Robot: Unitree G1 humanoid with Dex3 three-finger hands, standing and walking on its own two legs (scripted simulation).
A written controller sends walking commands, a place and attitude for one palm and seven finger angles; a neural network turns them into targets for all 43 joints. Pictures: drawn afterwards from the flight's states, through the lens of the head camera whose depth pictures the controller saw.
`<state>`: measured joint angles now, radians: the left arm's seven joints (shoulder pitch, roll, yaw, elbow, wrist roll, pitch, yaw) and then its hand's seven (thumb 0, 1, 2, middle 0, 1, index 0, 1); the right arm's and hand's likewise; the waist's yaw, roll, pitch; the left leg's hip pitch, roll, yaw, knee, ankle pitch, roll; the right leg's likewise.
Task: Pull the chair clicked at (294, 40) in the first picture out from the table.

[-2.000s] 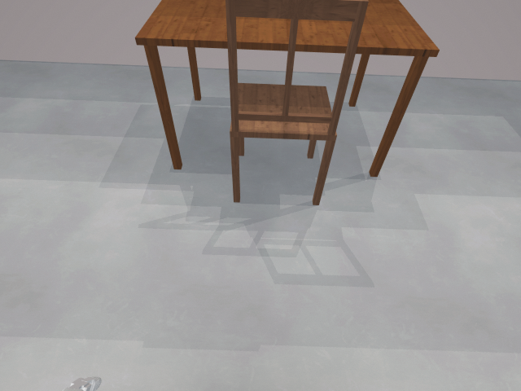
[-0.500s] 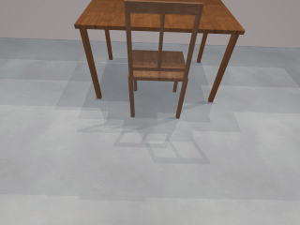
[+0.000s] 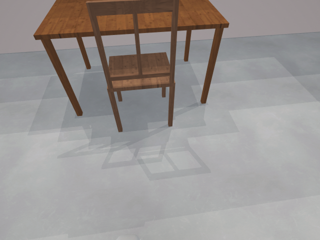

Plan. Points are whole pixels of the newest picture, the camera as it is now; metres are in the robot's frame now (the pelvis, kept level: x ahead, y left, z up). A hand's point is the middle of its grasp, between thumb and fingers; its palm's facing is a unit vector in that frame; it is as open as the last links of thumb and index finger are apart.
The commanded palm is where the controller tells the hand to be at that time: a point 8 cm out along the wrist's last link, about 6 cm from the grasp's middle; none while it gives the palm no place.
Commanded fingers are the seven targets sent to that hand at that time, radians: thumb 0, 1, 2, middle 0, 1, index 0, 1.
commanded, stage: walk to a spot facing it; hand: left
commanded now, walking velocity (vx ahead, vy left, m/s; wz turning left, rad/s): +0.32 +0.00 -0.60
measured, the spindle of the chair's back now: (137, 47) +1.04 +0.23 -0.06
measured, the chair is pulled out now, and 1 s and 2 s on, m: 0.00 0.00 0.00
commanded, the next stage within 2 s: none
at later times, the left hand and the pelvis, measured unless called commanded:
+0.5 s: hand (95, 184) +0.30 +0.26 -0.16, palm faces -0.23 -0.95 -0.22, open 7.4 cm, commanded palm none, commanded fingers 0.00 0.90 0.90 -0.20 -0.30 -0.20 -0.30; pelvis +0.18 +0.07 +0.00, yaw -19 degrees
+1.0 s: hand (147, 144) +0.48 +0.11 -0.16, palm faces -0.58 -0.79 -0.20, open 7.4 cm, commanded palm none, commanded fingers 0.00 0.90 0.90 -0.20 -0.30 -0.20 -0.30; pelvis +0.27 +0.03 -0.01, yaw -36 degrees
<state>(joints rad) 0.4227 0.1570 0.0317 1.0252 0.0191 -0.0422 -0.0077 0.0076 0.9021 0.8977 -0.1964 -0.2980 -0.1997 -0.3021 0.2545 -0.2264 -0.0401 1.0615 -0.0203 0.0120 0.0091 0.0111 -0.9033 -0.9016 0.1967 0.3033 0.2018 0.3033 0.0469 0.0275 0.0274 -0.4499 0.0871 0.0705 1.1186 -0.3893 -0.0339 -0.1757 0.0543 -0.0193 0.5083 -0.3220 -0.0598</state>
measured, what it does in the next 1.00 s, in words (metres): walks ahead, turning right: left foot, then right foot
